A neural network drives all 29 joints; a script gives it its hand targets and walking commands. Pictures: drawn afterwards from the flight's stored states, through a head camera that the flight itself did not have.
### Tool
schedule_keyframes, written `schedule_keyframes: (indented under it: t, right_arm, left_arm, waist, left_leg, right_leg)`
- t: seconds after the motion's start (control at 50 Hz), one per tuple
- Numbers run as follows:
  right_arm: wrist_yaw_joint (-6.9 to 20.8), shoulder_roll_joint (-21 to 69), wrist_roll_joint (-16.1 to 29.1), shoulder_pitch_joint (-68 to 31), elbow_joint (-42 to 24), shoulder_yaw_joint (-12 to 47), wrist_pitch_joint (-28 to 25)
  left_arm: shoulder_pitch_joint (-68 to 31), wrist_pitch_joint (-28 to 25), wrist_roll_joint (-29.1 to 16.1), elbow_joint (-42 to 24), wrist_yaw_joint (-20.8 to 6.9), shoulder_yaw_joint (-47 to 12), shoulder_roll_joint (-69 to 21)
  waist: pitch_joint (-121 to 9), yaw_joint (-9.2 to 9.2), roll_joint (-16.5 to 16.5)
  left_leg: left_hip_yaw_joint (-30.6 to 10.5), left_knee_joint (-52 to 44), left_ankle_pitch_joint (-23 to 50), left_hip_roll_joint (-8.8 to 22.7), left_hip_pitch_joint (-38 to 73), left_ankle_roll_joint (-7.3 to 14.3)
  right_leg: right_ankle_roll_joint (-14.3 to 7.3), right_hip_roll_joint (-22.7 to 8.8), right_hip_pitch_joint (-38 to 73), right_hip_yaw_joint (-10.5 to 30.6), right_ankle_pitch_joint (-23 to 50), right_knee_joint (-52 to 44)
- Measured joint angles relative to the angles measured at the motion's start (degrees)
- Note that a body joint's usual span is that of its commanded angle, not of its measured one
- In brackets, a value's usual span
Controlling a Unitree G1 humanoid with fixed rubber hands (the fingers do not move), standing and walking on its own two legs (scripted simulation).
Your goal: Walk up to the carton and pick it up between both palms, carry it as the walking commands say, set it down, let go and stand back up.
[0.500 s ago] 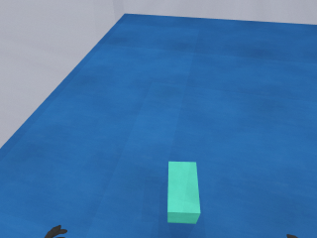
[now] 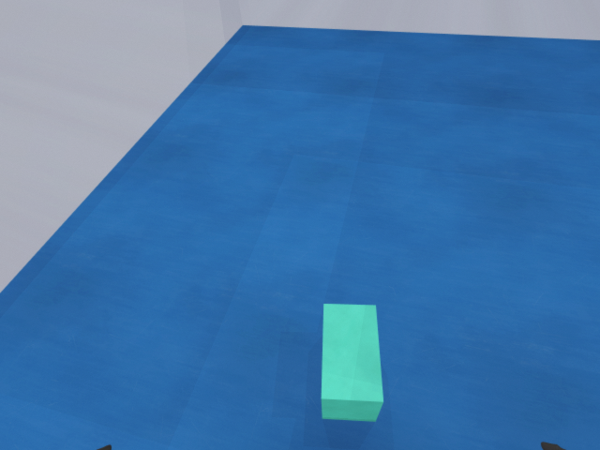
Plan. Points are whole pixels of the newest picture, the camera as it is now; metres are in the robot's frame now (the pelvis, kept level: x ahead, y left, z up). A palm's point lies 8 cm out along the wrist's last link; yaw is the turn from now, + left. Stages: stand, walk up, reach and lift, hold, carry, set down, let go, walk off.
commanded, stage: walk up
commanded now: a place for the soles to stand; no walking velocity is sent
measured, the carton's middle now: (349, 361) +0.49 -0.08 -0.64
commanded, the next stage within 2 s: reach and lift in 0.10 s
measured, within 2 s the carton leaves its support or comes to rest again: neither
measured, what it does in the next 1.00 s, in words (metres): stands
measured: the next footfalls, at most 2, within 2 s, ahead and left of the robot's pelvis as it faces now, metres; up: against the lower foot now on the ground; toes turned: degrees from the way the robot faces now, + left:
none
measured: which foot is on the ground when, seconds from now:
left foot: down 0.00-1.00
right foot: down 0.00-1.00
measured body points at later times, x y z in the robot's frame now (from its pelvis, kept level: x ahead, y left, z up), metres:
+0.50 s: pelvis +0.01 -0.02 +0.00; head +0.13 -0.02 +0.43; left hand +0.21 +0.29 -0.10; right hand +0.18 -0.29 -0.12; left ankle +0.06 +0.11 -0.71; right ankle +0.01 -0.13 -0.71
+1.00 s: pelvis -0.03 -0.02 -0.04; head +0.20 -0.03 +0.34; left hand +0.35 +0.23 -0.15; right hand +0.30 -0.27 -0.17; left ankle +0.06 +0.11 -0.71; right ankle +0.01 -0.13 -0.71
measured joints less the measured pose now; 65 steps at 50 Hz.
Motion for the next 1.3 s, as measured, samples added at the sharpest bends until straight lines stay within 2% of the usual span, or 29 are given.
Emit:
schedule_keyframes:
  t: [0.1, 0.14, 0.24, 0.4, 0.54, 0.74, 1.02, 1.3]
  right_arm:
    - [0.0, 0.0, 0.0, -0.3, 0.0, 0.0, 0.0]
    - [0.4, 0.1, -1.3, -0.3, -2.2, -0.2, 1.0]
    - [1.5, 1.6, -2.9, -3.6, -8.0, -0.4, 1.9]
    - [1.5, 4.6, -3.9, -7.3, -9.3, -1.0, 2.2]
    - [-0.2, 5.7, -1.2, -10.8, -9.6, -1.1, 2.2]
    - [-3.6, 8.0, 1.2, -22.6, -10.0, -1.4, 4.1]
    - [-4.5, 8.2, 3.5, -39.2, -9.9, -3.4, 7.0]
    - [-5.0, 9.4, 5.6, -50.1, -8.8, -6.1, 6.9]
  left_arm:
    - [0.2, -0.2, 0.0, 0.0, 0.0, -0.1, 0.0]
    - [-0.3, 0.9, 0.0, -0.7, -0.4, 0.6, -0.2]
    - [-6.6, 4.5, 0.0, -1.3, -1.2, 3.1, -0.4]
    - [-13.3, 4.4, 0.0, -1.9, -1.6, 3.5, -1.1]
    - [-16.6, 3.5, 0.0, -1.9, -1.8, 4.4, -2.5]
    - [-27.5, 4.2, 0.0, -1.9, -2.3, 5.9, -2.6]
    - [-46.0, 7.1, 0.0, -1.9, -2.5, 5.9, -3.7]
    - [-56.8, 7.1, 0.0, -1.8, -2.5, 8.2, -4.6]
  waist:
    - [-0.1, 0.0, 0.3]
    - [0.5, -0.02, 0.1]
    - [5.4, -0.01, -1.5]
    - [9.4, -0.01, -1.6]
    - [6.6, -0.01, -0.8]
    - [4.0, -0.01, -1.3]
    - [3.2, -0.31, -1.1]
    - [-2.3, -0.73, -0.8]
  left_leg:
    - [0.0, 0.0, -0.3, -0.2, 0.0, 0.0]
    - [0.1, 0.0, -0.3, -0.1, 0.0, -0.4]
    - [0.1, 0.0, -0.1, 0.3, -0.1, -1.1]
    - [0.1, 0.0, -0.3, 1.6, -1.5, -1.9]
    - [0.1, 1.8, -0.3, 2.3, -9.7, -2.5]
    - [0.2, 5.7, 0.8, 2.6, -21.9, -2.9]
    - [0.2, 8.9, 2.9, 2.6, -37.9, -3.0]
    - [0.2, 9.8, 3.9, 2.6, -51.7, -3.0]
  right_leg:
    - [0.0, -0.2, 0.1, 0.0, -0.6, 0.0]
    - [0.1, -0.2, 0.0, 0.1, -0.7, 0.0]
    - [0.1, 0.2, -0.1, 0.1, -0.4, 0.0]
    - [0.2, 1.4, -1.9, 0.2, -0.3, 0.0]
    - [-0.5, 2.1, -10.6, 0.4, -0.6, 2.7]
    - [-1.2, 2.3, -23.6, 0.6, -0.2, 7.9]
    - [-1.3, 2.3, -39.6, 0.7, 1.9, 11.2]
    - [-1.3, 2.4, -53.0, 0.8, 3.3, 11.2]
